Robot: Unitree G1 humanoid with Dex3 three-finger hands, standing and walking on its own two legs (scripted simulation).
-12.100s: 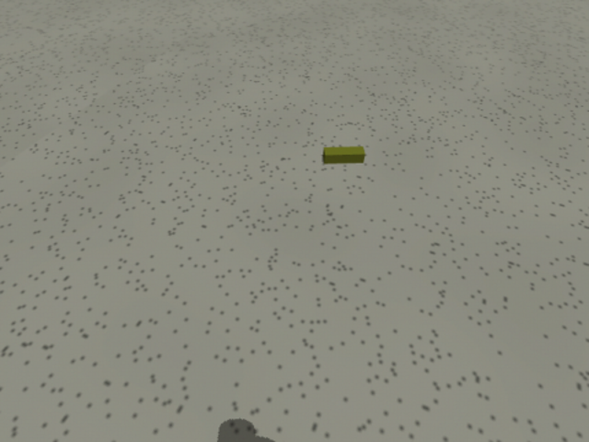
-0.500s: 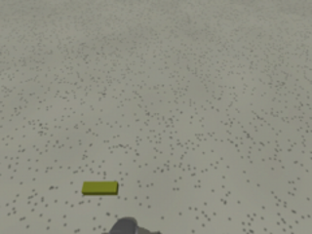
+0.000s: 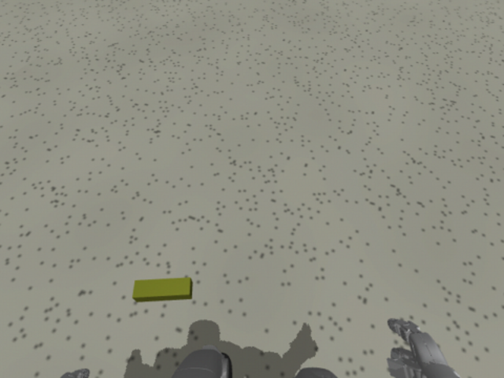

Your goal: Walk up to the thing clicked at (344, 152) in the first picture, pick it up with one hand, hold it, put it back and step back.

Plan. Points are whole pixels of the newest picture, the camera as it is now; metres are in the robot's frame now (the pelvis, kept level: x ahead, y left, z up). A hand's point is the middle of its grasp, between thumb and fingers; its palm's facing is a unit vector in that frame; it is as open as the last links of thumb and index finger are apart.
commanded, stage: walk up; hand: left
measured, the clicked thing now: (163, 289) +0.46 +0.34 -0.72
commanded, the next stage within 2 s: stand in 0.68 s
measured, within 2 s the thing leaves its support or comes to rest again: neither
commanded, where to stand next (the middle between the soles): +0.12 +0.03 m, yaw +1 degrees
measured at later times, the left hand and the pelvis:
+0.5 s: hand out of the picture +0.07 +0.30 -0.14, palm faces -0.03 -0.92 -0.39, open 7.4 cm; pelvis +0.00 +0.01 +0.01, yaw +0 degrees
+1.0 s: hand out of the picture +0.10 +0.22 -0.13, palm faces +0.00 -0.95 -0.32, open 7.4 cm; pelvis +0.01 -0.03 +0.02, yaw +1 degrees
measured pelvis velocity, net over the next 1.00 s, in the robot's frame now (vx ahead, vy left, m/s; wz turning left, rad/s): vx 0.01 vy -0.03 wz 0.02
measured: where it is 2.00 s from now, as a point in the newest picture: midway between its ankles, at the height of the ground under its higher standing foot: outside the picture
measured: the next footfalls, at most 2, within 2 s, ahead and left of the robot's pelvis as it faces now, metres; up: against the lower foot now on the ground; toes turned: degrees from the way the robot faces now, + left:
left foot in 0.30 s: +0.05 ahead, +0.12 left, +0.00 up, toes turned +0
right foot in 0.62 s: +0.12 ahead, -0.15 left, +0.00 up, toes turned -1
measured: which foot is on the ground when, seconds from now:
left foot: down 0.00-0.10, up 0.12-0.28, down 0.30-1.00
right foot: down 0.00-0.34, up 0.36-0.60, down 0.62-1.00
